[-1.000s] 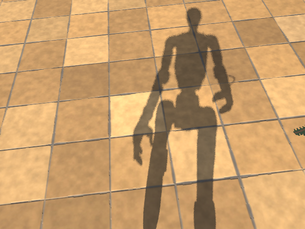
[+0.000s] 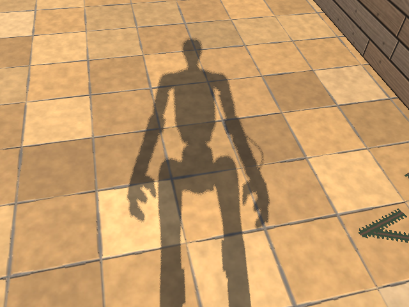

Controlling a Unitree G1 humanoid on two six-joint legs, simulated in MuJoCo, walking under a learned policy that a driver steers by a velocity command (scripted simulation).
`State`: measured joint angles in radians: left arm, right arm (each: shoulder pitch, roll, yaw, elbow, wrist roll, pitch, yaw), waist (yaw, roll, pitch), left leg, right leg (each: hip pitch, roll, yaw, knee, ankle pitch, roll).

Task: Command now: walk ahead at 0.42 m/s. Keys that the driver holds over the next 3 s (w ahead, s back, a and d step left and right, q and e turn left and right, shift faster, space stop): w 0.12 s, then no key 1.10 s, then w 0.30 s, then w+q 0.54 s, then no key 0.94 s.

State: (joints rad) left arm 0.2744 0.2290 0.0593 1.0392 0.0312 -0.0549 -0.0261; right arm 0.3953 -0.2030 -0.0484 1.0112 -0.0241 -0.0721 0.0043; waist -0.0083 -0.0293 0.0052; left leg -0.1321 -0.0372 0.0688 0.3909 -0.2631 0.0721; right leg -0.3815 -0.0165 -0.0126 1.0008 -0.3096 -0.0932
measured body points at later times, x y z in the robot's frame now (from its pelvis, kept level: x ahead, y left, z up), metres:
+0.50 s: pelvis +0.21 -0.02 -0.01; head +0.25 -0.03 +0.44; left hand +0.27 +0.22 -0.15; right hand +0.23 -0.25 -0.17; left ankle +0.16 +0.10 -0.68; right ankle +0.29 -0.07 -0.74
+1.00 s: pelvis +0.27 +0.00 +0.00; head +0.27 +0.00 +0.45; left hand +0.27 +0.22 -0.16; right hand +0.25 -0.21 -0.16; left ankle +0.24 +0.11 -0.74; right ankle +0.30 -0.07 -0.74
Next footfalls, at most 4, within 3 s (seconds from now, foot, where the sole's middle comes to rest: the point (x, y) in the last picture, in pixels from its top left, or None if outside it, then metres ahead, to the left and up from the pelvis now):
0.30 right None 0.34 -0.08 -0.78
0.70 left None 0.28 0.11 -0.78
1.56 right None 0.41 -0.10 -0.78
2.02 left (188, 251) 0.72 0.05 -0.78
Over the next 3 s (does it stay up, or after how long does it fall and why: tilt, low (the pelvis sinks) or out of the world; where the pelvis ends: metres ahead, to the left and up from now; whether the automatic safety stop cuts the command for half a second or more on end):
stays up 0.82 0.03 0.00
